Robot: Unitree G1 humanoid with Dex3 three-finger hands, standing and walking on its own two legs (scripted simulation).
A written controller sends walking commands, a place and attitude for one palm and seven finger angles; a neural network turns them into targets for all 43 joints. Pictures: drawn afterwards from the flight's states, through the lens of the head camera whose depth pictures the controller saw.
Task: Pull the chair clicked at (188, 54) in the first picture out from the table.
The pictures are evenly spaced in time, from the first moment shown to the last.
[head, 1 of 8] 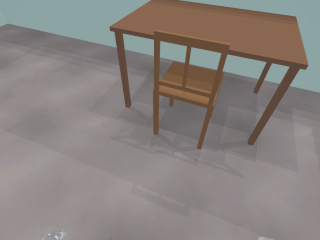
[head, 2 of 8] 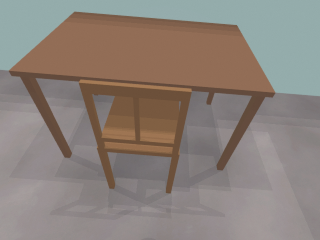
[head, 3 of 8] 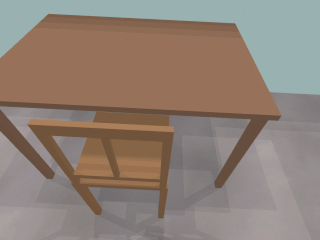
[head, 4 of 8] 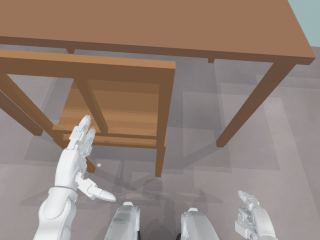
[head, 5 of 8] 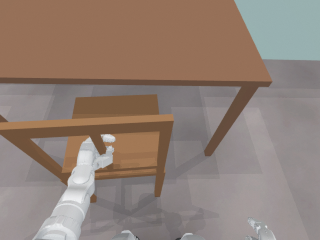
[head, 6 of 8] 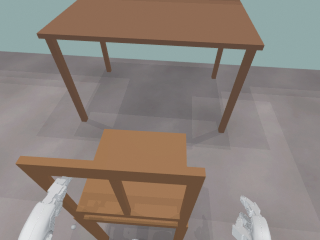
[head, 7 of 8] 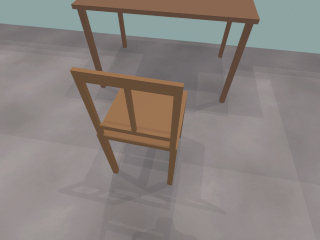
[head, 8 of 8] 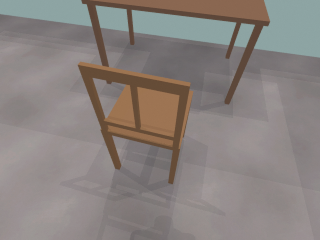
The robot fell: no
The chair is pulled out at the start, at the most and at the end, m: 0.00 0.62 0.61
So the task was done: yes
